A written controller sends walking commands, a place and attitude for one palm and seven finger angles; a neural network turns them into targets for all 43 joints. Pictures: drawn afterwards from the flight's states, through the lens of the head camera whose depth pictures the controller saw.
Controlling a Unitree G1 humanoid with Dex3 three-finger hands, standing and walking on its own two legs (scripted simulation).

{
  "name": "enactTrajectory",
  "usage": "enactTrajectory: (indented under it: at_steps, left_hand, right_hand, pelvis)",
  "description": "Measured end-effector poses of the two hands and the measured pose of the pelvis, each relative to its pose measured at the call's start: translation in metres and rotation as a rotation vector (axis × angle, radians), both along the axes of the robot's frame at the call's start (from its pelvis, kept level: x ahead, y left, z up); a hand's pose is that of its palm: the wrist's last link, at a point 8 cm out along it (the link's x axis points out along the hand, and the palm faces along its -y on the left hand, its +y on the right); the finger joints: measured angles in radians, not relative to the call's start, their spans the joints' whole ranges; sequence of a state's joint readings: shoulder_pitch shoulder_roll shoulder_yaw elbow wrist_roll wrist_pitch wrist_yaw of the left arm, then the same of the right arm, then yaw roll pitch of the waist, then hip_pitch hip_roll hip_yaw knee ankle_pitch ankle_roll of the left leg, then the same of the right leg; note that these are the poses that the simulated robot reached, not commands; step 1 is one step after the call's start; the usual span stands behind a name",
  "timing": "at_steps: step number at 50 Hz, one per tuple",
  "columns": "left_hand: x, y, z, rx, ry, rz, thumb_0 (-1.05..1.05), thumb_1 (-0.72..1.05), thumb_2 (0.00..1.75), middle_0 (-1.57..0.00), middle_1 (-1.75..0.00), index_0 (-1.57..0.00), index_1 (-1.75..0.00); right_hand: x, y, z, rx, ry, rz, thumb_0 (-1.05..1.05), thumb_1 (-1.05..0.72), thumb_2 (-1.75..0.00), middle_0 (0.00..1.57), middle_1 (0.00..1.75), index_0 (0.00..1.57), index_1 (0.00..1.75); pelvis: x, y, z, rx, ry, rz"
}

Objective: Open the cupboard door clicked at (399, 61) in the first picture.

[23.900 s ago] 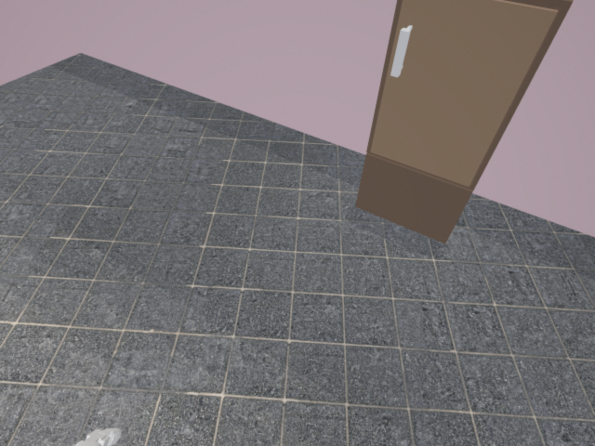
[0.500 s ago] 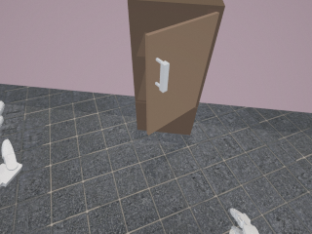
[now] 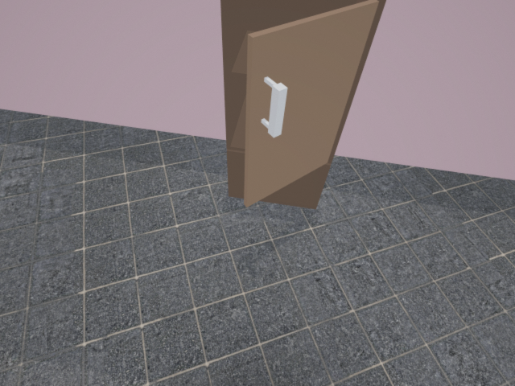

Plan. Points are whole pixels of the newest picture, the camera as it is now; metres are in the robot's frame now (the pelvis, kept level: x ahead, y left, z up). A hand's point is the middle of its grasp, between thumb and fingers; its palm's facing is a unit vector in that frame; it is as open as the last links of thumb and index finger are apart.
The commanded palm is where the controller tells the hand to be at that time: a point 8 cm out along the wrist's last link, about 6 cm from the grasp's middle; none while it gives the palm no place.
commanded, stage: let the arm hang, fingers relaxed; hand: left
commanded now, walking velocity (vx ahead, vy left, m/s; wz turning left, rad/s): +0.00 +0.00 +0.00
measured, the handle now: (271, 107) +0.72 +0.01 +0.01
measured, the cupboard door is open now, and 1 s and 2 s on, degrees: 45 45 45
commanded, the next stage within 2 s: look to check the result in 0.62 s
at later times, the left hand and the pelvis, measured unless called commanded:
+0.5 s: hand out of the picture +0.10 +0.21 -0.16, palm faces -0.01 -0.96 -0.28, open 7.4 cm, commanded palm none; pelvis +0.03 +0.00 +0.01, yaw -1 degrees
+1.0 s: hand out of the picture +0.10 +0.21 -0.16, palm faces -0.01 -0.95 -0.30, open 7.4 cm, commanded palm none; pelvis +0.05 -0.01 +0.01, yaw -1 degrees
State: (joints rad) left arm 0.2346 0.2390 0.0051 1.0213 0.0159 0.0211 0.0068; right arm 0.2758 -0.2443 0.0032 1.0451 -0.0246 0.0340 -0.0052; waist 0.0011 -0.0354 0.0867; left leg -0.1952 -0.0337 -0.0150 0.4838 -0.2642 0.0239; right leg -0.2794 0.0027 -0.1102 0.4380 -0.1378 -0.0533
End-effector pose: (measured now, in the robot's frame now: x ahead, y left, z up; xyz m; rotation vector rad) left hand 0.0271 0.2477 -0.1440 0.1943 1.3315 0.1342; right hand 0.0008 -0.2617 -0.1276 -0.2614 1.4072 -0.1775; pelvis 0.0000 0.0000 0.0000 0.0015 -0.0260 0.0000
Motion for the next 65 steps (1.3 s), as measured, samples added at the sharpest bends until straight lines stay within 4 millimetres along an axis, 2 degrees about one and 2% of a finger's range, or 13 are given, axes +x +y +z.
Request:
enactTrajectory:
  at_steps: [6,12,18,28,35,49,65]
  left_hand:
    - [-0.001,0.024,0.018,0.084,0.024,0.016,0.01,0.92,0.90,-0.20,-0.30,-0.21,-0.30]
    - [0.016,0.033,0.029,0.129,0.002,0.013,0.01,0.91,0.90,-0.20,-0.30,-0.20,-0.30]
    - [0.040,0.025,0.030,0.117,-0.040,-0.002,0.01,0.91,0.90,-0.20,-0.30,-0.20,-0.30]
    - [0.070,-0.002,0.020,0.046,-0.075,-0.022,0.01,0.90,0.90,-0.20,-0.30,-0.20,-0.30]
    - [0.074,-0.007,0.017,0.033,-0.061,-0.019,0.01,0.90,0.90,-0.20,-0.30,-0.20,-0.30]
    - [0.072,0.008,0.022,0.082,-0.022,-0.003,0.01,0.90,0.90,-0.20,-0.30,-0.20,-0.30]
    - [0.092,0.008,0.024,0.081,-0.062,-0.020,0.01,0.90,0.90,-0.20,-0.30,-0.20,-0.30]
  right_hand:
    - [-0.003,0.011,-0.011,0.053,0.012,-0.018,0.01,-0.91,-0.90,0.20,0.30,0.20,0.30]
    - [0.008,0.021,-0.019,0.095,-0.006,-0.017,0.01,-0.91,-0.90,0.20,0.30,0.20,0.30]
    - [0.025,0.020,-0.019,0.098,-0.030,-0.015,0.01,-0.91,-0.90,0.21,0.30,0.20,0.30]
    - [0.050,0.003,-0.009,0.046,-0.063,-0.013,0.01,-0.91,-0.90,0.20,0.30,0.20,0.30]
    - [0.062,-0.005,-0.005,0.023,-0.065,-0.009,0.01,-0.91,-0.90,0.20,0.30,0.20,0.30]
    - [0.075,-0.007,-0.007,0.030,-0.054,-0.003,0.01,-0.91,-0.90,0.20,0.30,0.20,0.30]
    - [0.086,-0.013,-0.003,0.016,-0.071,0.001,0.01,-0.91,-0.90,0.21,0.30,0.20,0.30]
  pelvis:
    - [0.006,0.001,0.003,0.003,-0.002,-0.006]
    - [0.012,0.001,0.005,0.006,0.001,-0.010]
    - [0.020,-0.001,0.006,0.007,0.001,-0.013]
    - [0.033,-0.005,0.007,0.006,0.001,-0.015]
    - [0.040,-0.008,0.008,0.003,0.004,-0.014]
    - [0.052,-0.011,0.008,-0.001,0.011,-0.013]
    - [0.057,-0.011,0.009,-0.002,0.009,-0.014]
